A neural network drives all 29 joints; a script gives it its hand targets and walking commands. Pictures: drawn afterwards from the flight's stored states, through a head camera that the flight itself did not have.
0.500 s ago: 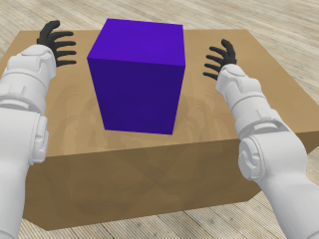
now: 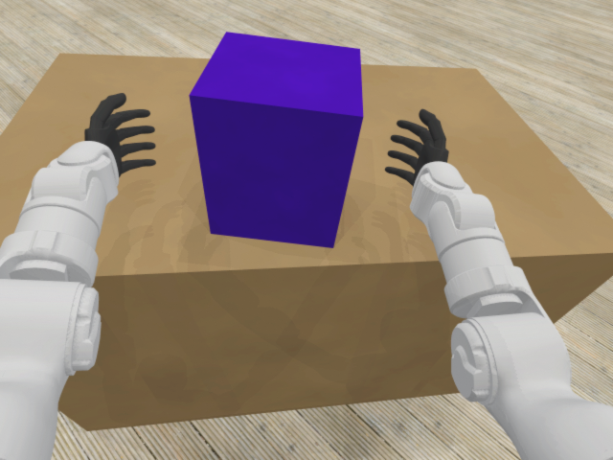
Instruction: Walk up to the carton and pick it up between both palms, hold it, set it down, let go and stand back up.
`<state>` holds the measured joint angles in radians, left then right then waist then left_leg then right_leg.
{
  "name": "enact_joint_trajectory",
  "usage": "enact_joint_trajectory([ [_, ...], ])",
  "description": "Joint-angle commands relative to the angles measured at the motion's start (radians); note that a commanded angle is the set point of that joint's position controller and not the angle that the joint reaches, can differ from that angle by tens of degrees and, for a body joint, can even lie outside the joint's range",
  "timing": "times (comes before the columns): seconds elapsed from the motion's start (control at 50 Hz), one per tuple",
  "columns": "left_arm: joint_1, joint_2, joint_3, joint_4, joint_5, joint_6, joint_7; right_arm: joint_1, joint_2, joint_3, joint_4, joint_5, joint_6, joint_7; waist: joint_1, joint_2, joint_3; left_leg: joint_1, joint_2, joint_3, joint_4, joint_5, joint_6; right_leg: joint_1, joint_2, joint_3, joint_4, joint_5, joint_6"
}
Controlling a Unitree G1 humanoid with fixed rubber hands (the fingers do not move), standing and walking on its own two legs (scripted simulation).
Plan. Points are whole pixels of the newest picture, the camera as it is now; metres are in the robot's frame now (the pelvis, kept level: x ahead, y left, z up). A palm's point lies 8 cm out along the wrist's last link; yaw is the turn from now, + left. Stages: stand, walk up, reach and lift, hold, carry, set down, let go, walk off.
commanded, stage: set down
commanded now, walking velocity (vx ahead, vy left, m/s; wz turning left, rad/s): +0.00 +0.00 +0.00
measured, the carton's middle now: (282, 145) +0.56 -0.02 +0.11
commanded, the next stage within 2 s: none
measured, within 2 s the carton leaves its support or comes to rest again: neither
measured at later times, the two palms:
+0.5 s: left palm (117, 222) +0.40 +0.20 +0.12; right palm (439, 251) +0.34 -0.21 +0.10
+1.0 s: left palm (86, 290) +0.33 +0.23 +0.07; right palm (419, 292) +0.30 -0.18 +0.06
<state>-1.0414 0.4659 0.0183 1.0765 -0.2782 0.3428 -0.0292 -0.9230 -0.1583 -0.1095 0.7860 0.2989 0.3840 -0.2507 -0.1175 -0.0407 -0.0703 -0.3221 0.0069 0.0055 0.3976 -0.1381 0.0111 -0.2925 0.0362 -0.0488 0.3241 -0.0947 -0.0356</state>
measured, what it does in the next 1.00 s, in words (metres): stands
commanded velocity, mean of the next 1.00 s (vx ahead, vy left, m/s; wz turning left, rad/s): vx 0.00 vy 0.00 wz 0.00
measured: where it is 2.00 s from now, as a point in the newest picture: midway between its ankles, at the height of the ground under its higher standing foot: outside the picture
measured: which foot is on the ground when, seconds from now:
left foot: down 0.00-1.00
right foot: down 0.00-1.00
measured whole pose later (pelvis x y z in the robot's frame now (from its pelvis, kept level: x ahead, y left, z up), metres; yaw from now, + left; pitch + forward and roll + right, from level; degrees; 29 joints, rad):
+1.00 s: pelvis +0.02 +0.00 +0.00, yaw -1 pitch -4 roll +0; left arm -0.18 0.34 0.09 0.21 -0.23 0.38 -0.10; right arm -0.06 -0.09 -0.03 0.04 0.22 0.38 -0.23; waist 0.00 0.00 0.06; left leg -0.11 0.00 0.03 0.36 -0.18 0.02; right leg -0.10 0.03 -0.02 0.32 -0.15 -0.03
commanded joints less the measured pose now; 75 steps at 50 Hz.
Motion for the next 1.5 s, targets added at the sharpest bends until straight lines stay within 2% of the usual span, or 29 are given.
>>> enact_joint_trajectory([
  [0.0, -0.544, 0.106, -0.054, -0.222, -0.031, -0.075, -0.008, -0.475, -0.136, -0.077, -0.132, -0.039, -0.051, 0.0, -0.056, 0.198, -0.443, 0.115, 0.028, -0.032, -0.084, -0.146, -0.027, 0.248, 0.0, 0.0, 0.021, 0.058, 0.013],
  [0.08, -0.4, 0.081, -0.03, -0.22, 0.0, -0.076, -0.032, -0.362, -0.119, -0.044, -0.114, -0.038, -0.071, 0.004, -0.044, 0.174, -0.395, 0.19, 0.025, -0.04, -0.066, -0.031, -0.037, 0.265, 0.002, -0.006, 0.015, 0.102, 0.009],
  [0.14, -0.422, 0.092, -0.021, -0.265, 0.012, -0.073, -0.029, -0.397, -0.13, -0.076, -0.171, -0.057, -0.087, 0.004, -0.035, 0.176, -0.388, 0.16, 0.03, -0.045, -0.077, -0.059, -0.038, 0.272, 0.011, -0.018, 0.02, 0.07, 0.011],
  [0.16, -0.304, 0.066, -0.002, -0.315, 0.037, -0.061, -0.029, -0.278, -0.113, -0.048, -0.2, -0.053, -0.094, 0.004, -0.02, 0.156, -0.361, 0.189, 0.03, -0.041, -0.074, -0.001, -0.039, 0.312, 0.013, -0.017, 0.022, 0.124, 0.01],
  [0.24, -0.163, 0.068, 0.091, -0.531, 0.088, -0.019, -0.034, -0.148, -0.111, -0.03, -0.39, -0.044, -0.129, 0.003, 0.016, 0.108, -0.425, 0.295, 0.006, -0.013, -0.025, 0.238, -0.054, 0.362, 0.018, -0.009, 0.015, 0.241, 0.028],
  [0.3, 0.012, 0.067, 0.162, -0.767, 0.129, 0.044, -0.037, 0.005, -0.096, 0.021, -0.595, -0.016, -0.143, -0.006, 0.054, 0.06, -0.431, 0.307, -0.014, 0.016, -0.003, 0.393, -0.047, 0.458, 0.015, 0.012, 0.028, 0.405, 0.055],
  [0.34, 0.061, 0.079, 0.186, -0.85, 0.128, 0.085, -0.042, 0.031, -0.096, 0.035, -0.71, -0.006, -0.132, -0.011, 0.063, 0.019, -0.413, 0.277, -0.024, 0.029, -0.009, 0.376, -0.032, 0.479, 0.009, 0.022, 0.033, 0.45, 0.072],
  [0.36, 0.064, 0.08, 0.188, -0.897, 0.124, 0.094, -0.042, 0.05, -0.091, 0.033, -0.748, -0.005, -0.124, -0.015, 0.063, 0.022, -0.405, 0.259, -0.029, 0.034, -0.016, 0.338, -0.03, 0.477, 0.003, 0.029, 0.032, 0.437, 0.076],
  [0.4, 0.043, 0.087, 0.17, -0.925, 0.093, 0.115, -0.037, 0.029, -0.093, 0.013, -0.82, -0.012, -0.101, -0.018, 0.058, 0.025, -0.362, 0.226, -0.025, 0.04, -0.034, 0.223, -0.021, 0.418, -0.006, 0.037, 0.02, 0.338, 0.073],
  [0.44, 0.111, 0.08, 0.172, -0.968, 0.075, 0.12, -0.033, 0.126, -0.069, 0.032, -0.864, 0.002, -0.076, -0.015, 0.076, 0.017, -0.313, 0.197, -0.021, 0.049, -0.052, 0.149, -0.006, 0.404, -0.014, 0.056, 0.012, 0.264, 0.065],
  [0.56, 0.276, 0.065, 0.172, -0.972, 0.074, 0.088, -0.055, 0.335, -0.034, 0.063, -0.861, 0.01, -0.031, -0.001, 0.094, 0.083, -0.272, 0.197, -0.006, 0.039, -0.085, 0.072, 0.0, 0.38, -0.033, 0.086, -0.009, 0.141, 0.032],
  [0.62, 0.233, 0.081, 0.15, -0.993, 0.053, 0.055, -0.052, 0.309, -0.042, 0.03, -0.871, -0.008, -0.02, 0.007, 0.095, 0.14, -0.258, 0.159, 0.008, 0.025, -0.103, -0.023, -0.003, 0.341, -0.034, 0.084, -0.014, 0.026, 0.014],
  [0.64, 0.29, 0.061, 0.14, -1.003, 0.056, 0.048, -0.048, 0.365, -0.042, 0.024, -0.864, -0.015, -0.022, 0.011, 0.089, 0.148, -0.243, 0.159, 0.017, 0.016, -0.109, -0.026, -0.005, 0.354, -0.028, 0.08, -0.009, 0.025, 0.009],
  [0.66, 0.231, 0.069, 0.134, -0.996, 0.052, 0.044, -0.044, 0.307, -0.059, -0.005, -0.862, -0.031, -0.019, 0.015, 0.083, 0.17, -0.226, 0.137, 0.026, 0.008, -0.123, -0.085, -0.007, 0.331, -0.025, 0.07, -0.009, -0.021, 0.008],
  [0.74, 0.337, 0.051, 0.118, -0.991, 0.037, 0.008, -0.042, 0.387, -0.041, -0.013, -0.894, -0.066, -0.026, 0.026, 0.08, 0.13, -0.212, 0.113, 0.038, -0.007, -0.134, -0.15, 0.008, 0.354, -0.025, 0.07, 0.003, -0.051, 0.011],
  [0.84, 0.508, 0.038, 0.128, -1.016, 0.036, -0.009, -0.059, 0.517, -0.013, 0.028, -0.941, -0.093, -0.048, 0.014, 0.1, 0.033, -0.166, 0.159, 0.025, 0.009, -0.113, -0.024, 0.009, 0.366, -0.034, 0.082, -0.017, 0.006, 0.021],
  [0.88, 0.586, 0.024, 0.128, -1.045, 0.041, -0.005, -0.069, 0.583, -0.014, 0.052, -0.97, -0.088, -0.051, 0.013, 0.109, 0.022, -0.132, 0.175, 0.023, 0.011, -0.108, 0.025, 0.006, 0.369, -0.036, 0.082, -0.024, 0.039, 0.023],
  [0.96, 0.728, -0.018, 0.112, -1.146, 0.058, 0.006, -0.069, 0.727, -0.039, 0.055, -0.996, -0.084, -0.073, 0.026, 0.108, 0.055, -0.097, 0.223, 0.026, 0.005, -0.102, 0.121, -0.025, 0.374, -0.019, 0.072, -0.023, 0.091, 0.019],
  [0.98, 0.719, -0.008, 0.11, -1.206, 0.049, 0.009, -0.064, 0.714, -0.053, 0.049, -1.055, -0.079, -0.081, 0.03, 0.116, 0.064, -0.119, 0.222, 0.028, 0.006, -0.096, 0.138, -0.029, 0.37, -0.018, 0.07, -0.023, 0.1, 0.019],
  [1.0, 0.776, -0.023, 0.098, -1.23, 0.051, 0.016, -0.058, 0.767, -0.056, 0.048, -1.058, -0.078, -0.084, 0.036, 0.106, 0.067, -0.107, 0.223, 0.029, 0.002, -0.095, 0.141, -0.032, 0.372, -0.014, 0.067, -0.02, 0.107, 0.017],
  [1.04, 0.811, -0.029, 0.097, -1.275, 0.055, 0.017, -0.047, 0.797, -0.057, 0.053, -1.082, -0.066, -0.092, 0.051, 0.119, 0.099, -0.08, 0.218, 0.027, 0.007, -0.092, 0.163, -0.039, 0.353, -0.02, 0.073, -0.024, 0.115, 0.013],
  [1.08, 0.807, 0.008, 0.099, -1.382, 0.037, -0.007, -0.026, 0.798, -0.059, 0.04, -1.176, -0.056, -0.107, 0.059, 0.124, 0.105, -0.136, 0.198, 0.024, 0.006, -0.077, 0.182, -0.039, 0.362, -0.026, 0.08, -0.011, 0.154, 0.016],
  [1.1, 0.833, 0.013, 0.103, -1.364, 0.037, -0.012, -0.016, 0.822, -0.06, 0.039, -1.158, -0.058, -0.108, 0.068, 0.13, 0.121, -0.134, 0.178, 0.026, 0.005, -0.079, 0.168, -0.039, 0.364, -0.027, 0.085, -0.002, 0.142, 0.012],
  [1.14, 0.83, 0.04, 0.104, -1.369, 0.023, -0.033, -0.007, 0.815, -0.048, 0.02, -1.179, -0.074, -0.115, 0.076, 0.133, 0.103, -0.159, 0.158, 0.025, 0.009, -0.085, 0.116, -0.026, 0.354, -0.038, 0.096, -0.005, 0.115, 0.014],
  [1.18, 0.876, 0.027, 0.106, -1.311, 0.046, -0.044, -0.003, 0.863, -0.045, 0.032, -1.103, -0.089, -0.107, 0.088, 0.14, 0.12, -0.128, 0.156, 0.029, 0.003, -0.096, 0.107, -0.027, 0.342, -0.04, 0.1, -0.005, 0.099, 0.008],
  [1.2, 0.897, 0.035, 0.109, -1.327, 0.045, -0.051, -0.006, 0.887, -0.041, 0.037, -1.119, -0.087, -0.11, 0.086, 0.139, 0.112, -0.146, 0.168, 0.027, 0.007, -0.092, 0.126, -0.024, 0.354, -0.046, 0.106, -0.009, 0.127, 0.014],
  [1.32, 1.08, -0.012, 0.128, -1.235, 0.105, -0.033, -0.058, 1.034, -0.048, 0.114, -1.001, -0.075, -0.103, 0.075, 0.147, 0.093, -0.08, 0.241, 0.014, 0.003, -0.088, 0.261, -0.031, 0.372, -0.052, 0.115, -0.029, 0.259, 0.03],
  [1.42, 1.106, -0.024, 0.1, -1.286, 0.087, -0.043, -0.059, 1.05, -0.061, 0.088, -1.069, -0.099, -0.156, 0.079, 0.138, 0.061, -0.081, 0.264, 0.019, 0.009, -0.077, 0.285, -0.03, 0.336, -0.032, 0.091, -0.035, 0.245, 0.029],
  [1.48, 1.114, -0.032, 0.085, -1.292, 0.085, -0.059, -0.045, 1.066, -0.064, 0.065, -1.05, -0.123, -0.196, 0.096, 0.13, 0.051, -0.063, 0.267, 0.023, 0.012, -0.068, 0.287, -0.033, 0.299, -0.027, 0.08, -0.035, 0.22, 0.027],
])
